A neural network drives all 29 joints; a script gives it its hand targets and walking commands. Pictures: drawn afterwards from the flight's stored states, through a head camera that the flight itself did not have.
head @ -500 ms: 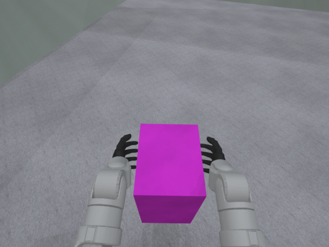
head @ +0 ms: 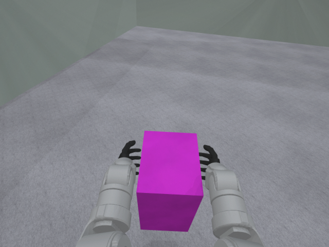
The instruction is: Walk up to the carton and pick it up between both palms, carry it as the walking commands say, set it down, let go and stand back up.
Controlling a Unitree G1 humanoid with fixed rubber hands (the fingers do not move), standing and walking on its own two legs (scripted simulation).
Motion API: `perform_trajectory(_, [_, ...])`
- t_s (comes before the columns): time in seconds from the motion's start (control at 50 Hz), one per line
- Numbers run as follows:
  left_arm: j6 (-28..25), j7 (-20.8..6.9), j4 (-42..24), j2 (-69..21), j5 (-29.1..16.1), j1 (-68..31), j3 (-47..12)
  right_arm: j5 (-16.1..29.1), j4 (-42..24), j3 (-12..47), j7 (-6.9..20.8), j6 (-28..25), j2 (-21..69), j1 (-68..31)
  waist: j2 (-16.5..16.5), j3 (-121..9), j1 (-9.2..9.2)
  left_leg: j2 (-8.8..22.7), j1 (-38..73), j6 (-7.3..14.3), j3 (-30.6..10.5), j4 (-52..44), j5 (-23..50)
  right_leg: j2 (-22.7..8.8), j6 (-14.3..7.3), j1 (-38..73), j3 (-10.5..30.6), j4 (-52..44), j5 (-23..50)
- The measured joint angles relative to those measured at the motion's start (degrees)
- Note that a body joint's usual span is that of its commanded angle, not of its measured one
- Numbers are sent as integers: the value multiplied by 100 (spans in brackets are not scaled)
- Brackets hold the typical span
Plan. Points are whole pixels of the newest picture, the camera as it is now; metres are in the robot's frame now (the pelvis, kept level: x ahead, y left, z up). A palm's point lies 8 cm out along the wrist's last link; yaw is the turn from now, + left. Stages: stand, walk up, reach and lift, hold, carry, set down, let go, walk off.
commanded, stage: set down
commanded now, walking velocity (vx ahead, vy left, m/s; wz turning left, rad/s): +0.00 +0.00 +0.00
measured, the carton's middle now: (167, 183) +0.33 -0.01 -0.02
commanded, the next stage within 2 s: none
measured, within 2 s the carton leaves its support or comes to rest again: neither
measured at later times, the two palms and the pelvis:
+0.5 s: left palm (128, 178) +0.33 +0.11 -0.01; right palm (209, 185) +0.31 -0.13 +0.00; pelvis -0.05 +0.02 -0.02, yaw -3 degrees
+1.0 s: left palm (134, 187) +0.38 +0.10 -0.13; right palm (202, 192) +0.37 -0.13 -0.13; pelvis +0.00 +0.00 -0.06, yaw -2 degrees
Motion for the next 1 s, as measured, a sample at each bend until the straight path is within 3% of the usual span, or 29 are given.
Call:
perform_trajectory(0.12, [-335,-150,919,71,492,-699,974,-621,950,-970,-52,-400,197,-709,28,121,43,-60,-150,12,-211,346,-205,162,-77,-179,127,278,-177])
perform_trajectory(0.32, [-1031,-76,1278,37,752,-1407,1583,-818,1275,-1495,21,-1081,73,-1355,35,769,68,-73,-741,53,-122,747,-147,213,-133,-808,239,694,-109])
perform_trajectory(0.5, [-1584,71,1084,-39,651,-1534,1403,-716,1226,-1490,160,-1718,-78,-1537,-47,1131,43,-161,-1645,50,-122,1088,-30,200,-117,-1739,273,1114,-72])
perform_trajectory(0.74, [-2399,225,785,-72,380,-1234,1014,-480,1243,-1189,212,-2626,-202,-1450,40,749,-57,-322,-3321,14,-235,1607,-114,150,105,-3401,221,1678,-93])
perform_trajectory(1.0, [-3325,147,418,58,-202,-471,388,106,584,-362,-71,-3320,-84,-632,139,-140,-5,-262,-5070,-102,-308,2327,-596,274,65,-5141,113,2367,-524])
